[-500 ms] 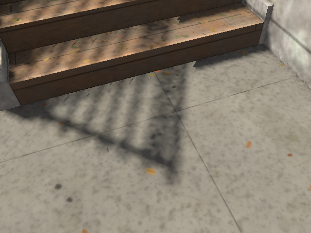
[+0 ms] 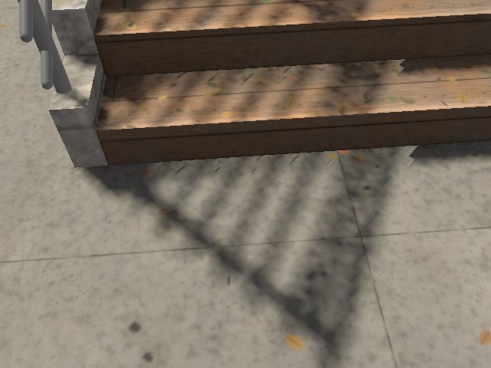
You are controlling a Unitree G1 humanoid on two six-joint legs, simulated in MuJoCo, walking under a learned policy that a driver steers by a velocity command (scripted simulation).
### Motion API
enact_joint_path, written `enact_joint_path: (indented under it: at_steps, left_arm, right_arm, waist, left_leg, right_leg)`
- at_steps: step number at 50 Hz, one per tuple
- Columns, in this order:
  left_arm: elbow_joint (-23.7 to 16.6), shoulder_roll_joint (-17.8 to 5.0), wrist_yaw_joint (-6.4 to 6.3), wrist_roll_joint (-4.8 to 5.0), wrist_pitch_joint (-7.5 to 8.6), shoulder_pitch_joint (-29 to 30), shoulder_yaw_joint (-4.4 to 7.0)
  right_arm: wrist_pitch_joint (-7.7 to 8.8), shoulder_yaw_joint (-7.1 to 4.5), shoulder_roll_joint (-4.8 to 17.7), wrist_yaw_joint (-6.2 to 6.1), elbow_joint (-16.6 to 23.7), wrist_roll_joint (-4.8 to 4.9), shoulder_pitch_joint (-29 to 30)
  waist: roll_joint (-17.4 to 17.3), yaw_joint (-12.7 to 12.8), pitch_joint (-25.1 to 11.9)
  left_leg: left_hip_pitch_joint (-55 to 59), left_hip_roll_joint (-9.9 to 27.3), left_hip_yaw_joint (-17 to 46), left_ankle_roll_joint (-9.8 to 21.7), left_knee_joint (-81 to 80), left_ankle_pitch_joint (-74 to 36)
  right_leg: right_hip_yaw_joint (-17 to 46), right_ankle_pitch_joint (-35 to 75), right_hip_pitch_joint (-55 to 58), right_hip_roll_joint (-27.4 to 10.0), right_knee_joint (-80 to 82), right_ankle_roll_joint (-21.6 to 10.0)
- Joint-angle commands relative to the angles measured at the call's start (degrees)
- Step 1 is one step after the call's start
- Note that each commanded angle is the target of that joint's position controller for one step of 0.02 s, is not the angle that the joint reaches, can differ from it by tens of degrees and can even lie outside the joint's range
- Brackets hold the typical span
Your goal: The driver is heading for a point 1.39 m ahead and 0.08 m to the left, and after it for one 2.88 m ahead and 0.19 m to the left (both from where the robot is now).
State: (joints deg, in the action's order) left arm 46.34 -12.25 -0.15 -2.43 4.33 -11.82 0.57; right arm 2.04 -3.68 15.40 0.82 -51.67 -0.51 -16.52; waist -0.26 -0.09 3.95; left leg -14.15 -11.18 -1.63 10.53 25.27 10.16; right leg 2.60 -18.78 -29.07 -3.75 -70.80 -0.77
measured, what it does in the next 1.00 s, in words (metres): walks ahead, turning left: right foot, then left foot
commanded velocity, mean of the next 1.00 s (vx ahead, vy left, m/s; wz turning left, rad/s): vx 0.23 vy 0.00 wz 0.37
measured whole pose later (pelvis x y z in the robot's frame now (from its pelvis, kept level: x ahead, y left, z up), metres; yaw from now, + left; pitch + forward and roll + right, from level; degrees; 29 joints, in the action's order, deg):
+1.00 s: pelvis +0.28 -0.04 +0.01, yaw +21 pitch -1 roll +0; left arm 49.4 -13.0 -0.8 -0.8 -1.5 -17.0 0.6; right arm 0.4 1.6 10.2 -1.5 -48.9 -1.0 -11.1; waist 2.1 1.6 0.2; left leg -12.3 -2.8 1.0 2.6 25.1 12.0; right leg -0.9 -17.0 -14.5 -0.4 -30.3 -0.7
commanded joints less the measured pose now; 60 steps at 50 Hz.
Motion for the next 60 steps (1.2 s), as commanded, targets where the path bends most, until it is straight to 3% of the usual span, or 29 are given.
enact_joint_path:
  at_steps: [1, 7, 12, 15, 17, 18, 19, 20, 21, 22, 23, 25, 27, 30, 36, 39, 40, 41, 42, 43, 44, 45, 46, 48, 50, 52, 53, 55, 60]
  left_arm:
    - [-2.62, -5.31, 0.34, -0.66, -1.87, -4.78, 1.24]
    - [-8.07, -6.34, 0.91, -0.22, -2.64, 10.01, 1.48]
    - [-11.56, -6.30, 1.62, 0.14, -2.06, 19.05, 0.78]
    - [-12.57, -6.46, 1.32, 0.78, -0.97, 18.86, 0.44]
    - [-10.05, -8.70, 0.35, 1.12, -0.25, 9.73, 1.16]
    - [-8.24, -10.25, -0.39, 1.17, 0.50, 2.18, 1.71]
    - [-6.76, -13.44, -1.35, 0.14, 1.30, -7.13, 2.49]
    - [-6.90, -17.05, -1.45, -0.81, 0.93, -10.79, 3.02]
    - [-7.77, -16.42, -1.01, 1.07, -0.35, -9.76, 3.89]
    - [-9.13, -10.68, -1.00, 1.70, -0.83, -4.11, 2.78]
    - [-9.21, -6.42, -0.93, 1.72, -0.86, -0.56, 1.46]
    - [-7.77, -6.02, -0.99, 1.53, -0.70, -0.13, 1.08]
    - [-6.00, -7.22, -0.64, 1.54, -0.10, -1.68, 1.45]
    - [-5.24, -7.64, -0.31, 1.00, 0.24, -1.11, 1.53]
    - [-3.32, -9.40, 0.00, 0.85, -1.94, -2.71, 2.02]
    - [-2.40, -10.27, 0.02, 1.28, -3.68, -3.88, 2.26]
    - [-2.04, -9.56, -0.15, 1.32, -4.05, -4.56, 1.99]
    - [-1.75, -8.04, -0.13, 1.06, -4.07, -6.19, 1.55]
    - [-2.91, -3.99, 0.23, 0.90, -3.98, -9.22, 0.68]
    - [-2.17, -3.87, -0.47, 2.27, -4.76, -8.64, 0.55]
    - [-1.46, -6.41, -0.74, 2.30, -5.47, -7.08, 1.17]
    - [-0.96, -5.96, -0.67, 2.24, -5.69, -6.86, 1.30]
    - [0.16, -5.77, -0.67, 2.08, -5.77, -7.56, 1.31]
    - [1.68, -4.80, -0.73, 1.43, -5.66, -8.81, 1.13]
    - [2.85, -3.84, -1.09, 1.61, -5.28, -9.29, 0.73]
    - [3.39, -5.72, -1.39, 1.28, -4.68, -9.18, 0.87]
    - [4.45, -7.73, -1.33, 1.91, -4.67, -7.69, 1.47]
    - [5.88, -4.43, -0.83, 1.82, -4.43, -8.36, 0.75]
    - [8.01, -4.40, -1.31, 1.67, -4.11, -7.24, 0.79]
  right_arm:
    - [2.14, -1.29, 6.87, -0.27, 3.14, 0.37, -1.09]
    - [1.60, -1.39, 7.14, -0.59, 1.99, 0.66, -10.04]
    - [1.37, -1.35, 7.37, -1.36, 1.77, -0.15, -14.88]
    - [0.80, -1.50, 7.94, -2.10, 1.89, -0.59, -14.64]
    - [0.91, -1.66, 8.80, -2.29, 3.03, -0.33, -10.62]
    - [1.49, -1.73, 9.27, -1.85, 3.64, 0.43, -8.08]
    - [2.22, -1.23, 7.26, -1.36, 5.63, 1.65, -6.64]
    - [1.98, -0.26, 1.04, -2.14, 6.52, 2.54, -14.11]
    - [0.97, -1.30, 7.57, -2.91, 6.40, 1.83, -18.81]
    - [-0.18, -1.78, 9.14, -2.81, 4.68, 0.17, -15.34]
    - [-0.75, -1.65, 8.10, -2.08, 5.22, -0.62, -10.78]
    - [-2.14, -1.20, 5.00, -0.64, 5.48, -1.12, -8.88]
    - [-3.09, -0.84, 3.31, -0.02, 5.59, -1.18, -9.37]
    - [-3.68, -0.56, 3.11, 0.08, 6.12, -1.18, -7.40]
    - [-4.89, 1.56, 1.94, 0.30, 7.74, -1.04, 1.32]
    - [-4.39, 2.14, 1.94, -0.31, 7.29, -1.10, 1.48]
    - [-3.81, 2.30, 2.09, -0.63, 6.82, -1.20, 0.85]
    - [-3.07, 2.44, 3.16, -1.08, 6.96, -1.59, 0.80]
    - [-2.32, 2.32, 6.50, -1.69, 7.84, -2.39, 0.50]
    - [-2.19, 2.07, 7.38, -2.11, 7.51, -1.12, 4.28]
    - [-1.67, 2.78, 4.32, -2.09, 7.80, -1.14, 6.91]
    - [-1.24, 3.35, 2.96, -2.21, 7.32, -0.96, 8.70]
    - [-1.13, 3.52, 2.66, -2.32, 6.88, -1.12, 9.16]
    - [-0.79, 3.50, 2.82, -2.69, 5.76, -0.39, 8.08]
    - [-0.72, 3.39, 2.77, -2.78, 4.37, 0.13, 6.53]
    - [-0.76, 3.37, 2.05, -2.67, 3.34, 0.08, 5.13]
    - [-0.94, 3.05, 1.70, -2.37, 2.55, 0.39, 2.99]
    - [-1.37, 2.69, 2.24, -2.52, 0.66, 0.18, 3.57]
    - [-1.30, 2.37, 1.80, -2.49, -2.34, 0.18, 3.38]
  waist:
    - [2.27, 2.40, -1.33]
    - [-2.33, -3.67, -1.21]
    - [-3.72, -6.76, -0.67]
    - [-4.95, -5.77, -1.03]
    - [-6.00, -1.29, -4.69]
    - [-5.18, 3.02, -7.93]
    - [-2.33, 6.50, -14.90]
    - [11.14, 2.47, -23.20]
    - [12.86, 1.49, -30.97]
    - [5.43, -0.25, -22.35]
    - [3.23, -0.36, -14.42]
    - [5.50, -1.49, -8.82]
    - [6.61, -2.54, -9.08]
    - [6.50, -3.50, -10.15]
    - [9.46, -0.75, -8.06]
    - [8.02, -0.84, -6.13]
    - [6.35, -1.34, -5.10]
    - [2.58, -1.18, -4.81]
    - [-9.20, 1.08, -7.45]
    - [-14.04, 0.89, -3.09]
    - [-9.42, 1.28, -0.94]
    - [-8.86, 2.22, -1.21]
    - [-7.95, 2.63, -1.82]
    - [-7.25, 2.60, -3.78]
    - [-5.29, 2.58, -5.16]
    - [-4.33, 1.54, -4.83]
    - [0.00, -0.75, -1.62]
    - [0.90, 0.64, -0.50]
    - [1.36, 0.42, -1.96]
  left_leg:
    - [-1.96, 16.86, 19.70, 7.20, -14.53, -14.05]
    - [7.64, 15.21, 21.15, 1.38, -12.98, -16.09]
    - [16.30, 15.92, 23.93, 1.94, -8.97, -23.08]
    - [16.64, 15.25, 23.76, -0.23, -2.57, -37.35]
    - [11.98, 12.82, 23.55, -4.06, 4.55, -45.39]
    - [8.43, 10.47, 22.68, -5.75, 12.84, -43.97]
    - [-0.39, 8.37, 21.07, -7.01, 25.50, -26.74]
    - [-12.49, 0.97, 12.06, -7.81, 43.28, 29.41]
    - [-15.76, 2.38, 9.82, -7.97, 52.04, 28.22]
    - [-16.31, 5.55, 9.63, -8.66, 52.27, 20.67]
    - [-16.84, 6.51, 8.31, -9.64, 49.56, 17.23]
    - [-15.04, 8.08, 7.69, -11.16, 46.25, 14.65]
    - [-11.65, 6.89, 7.15, -11.19, 44.78, 12.71]
    - [-11.00, 6.68, 7.12, -10.86, 40.48, 10.91]
    - [-2.82, 9.12, 2.31, -10.15, 20.11, 9.46]
    - [3.75, 8.69, 0.24, -8.75, 7.62, 7.69]
    - [7.62, 8.87, 0.96, -7.81, 0.80, 5.42]
    - [10.85, 13.08, 6.83, -6.97, -5.76, 2.80]
    - [13.37, 27.38, 23.29, -5.05, -11.80, -1.62]
    - [-2.18, 30.87, 24.26, 1.14, -13.49, -3.24]
    - [-4.94, 27.22, 21.45, 1.37, -13.82, -1.54]
    - [-5.33, 24.52, 18.00, 0.10, -13.27, -2.44]
    - [-3.97, 22.14, 15.22, -0.99, -12.25, -5.09]
    - [0.16, 20.18, 12.24, -1.59, -8.67, -12.60]
    - [1.46, 19.33, 11.65, -2.96, -6.04, -12.02]
    - [-0.44, 17.61, 12.48, -5.50, -5.74, -4.01]
    - [-0.47, 15.02, 10.82, -6.22, -7.25, -1.87]
    - [2.49, 14.90, 9.82, -6.30, -5.98, -0.96]
    - [3.19, 14.88, 9.40, -6.43, -5.57, -1.77]
  right_leg:
    - [-0.91, 3.72, -2.41, -2.34, 6.77, 2.03]
    - [-1.62, 18.45, -12.13, -1.11, 21.36, 3.55]
    - [-1.83, 17.10, -14.82, 1.93, 29.88, 3.06]
    - [-2.23, 15.19, -7.26, 5.39, 36.81, 1.39]
    - [-2.01, 14.73, 8.73, 8.24, 42.52, -0.65]
    - [-1.02, 21.77, 19.72, 6.51, 47.40, -2.04]
    - [5.98, 30.41, 35.75, -3.64, 45.29, -4.33]
    - [20.98, 66.18, 50.32, -24.00, 36.64, -8.72]
    - [32.57, 61.97, 48.57, -26.66, 39.73, -15.23]
    - [26.21, 52.06, 38.62, -21.49, 43.87, -13.98]
    - [17.92, 48.53, 31.14, -16.69, 46.50, -12.04]
    - [9.47, 48.34, 22.66, -11.76, 50.65, -10.96]
    - [5.71, 52.52, 18.65, -10.29, 51.80, -11.40]
    - [2.88, 50.76, 16.51, -10.37, 52.75, -12.40]
    - [1.47, 22.79, 11.18, -8.62, 55.19, -11.64]
    - [3.65, 10.36, 8.67, -8.64, 52.78, -10.66]
    - [3.85, 8.73, 6.30, -8.04, 51.15, -8.74]
    - [3.29, 6.02, 4.07, -6.70, 48.91, -5.49]
    - [-2.23, -4.69, 2.38, -1.41, 37.66, -1.89]
    - [-4.17, -9.49, 7.70, 2.96, 37.06, -0.89]
    - [-2.05, -6.63, 11.43, 1.98, 34.09, -0.46]
    - [-2.44, -4.02, 12.72, 2.96, 34.42, -0.55]
    - [-2.76, -2.37, 13.88, 3.27, 34.58, -0.32]
    - [-3.49, 0.01, 15.30, 3.74, 37.93, 0.09]
    - [-3.00, 7.11, 19.58, 2.94, 45.66, 0.57]
    - [0.74, 12.56, 23.04, -1.28, 48.92, 0.72]
    - [1.11, 11.74, 18.87, -0.95, 47.73, -0.05]
    - [1.29, 8.57, 15.56, -0.62, 50.11, -0.12]
    - [1.91, 8.32, 17.02, -0.83, 51.49, -0.78]
Keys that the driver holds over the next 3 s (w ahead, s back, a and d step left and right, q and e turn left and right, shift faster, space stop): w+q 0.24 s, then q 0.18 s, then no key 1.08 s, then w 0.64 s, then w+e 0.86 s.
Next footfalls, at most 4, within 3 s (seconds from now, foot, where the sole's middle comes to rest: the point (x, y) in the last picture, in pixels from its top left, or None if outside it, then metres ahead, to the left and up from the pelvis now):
0.38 right None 0.37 -0.13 -0.77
0.82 left None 0.30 0.07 -0.77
2.22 right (255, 296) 0.67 0.02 -0.77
2.74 left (189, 221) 0.94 0.23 -0.77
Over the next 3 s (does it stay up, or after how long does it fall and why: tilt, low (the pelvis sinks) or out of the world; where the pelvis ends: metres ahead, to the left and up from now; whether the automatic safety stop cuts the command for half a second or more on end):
stays up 0.89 0.13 0.02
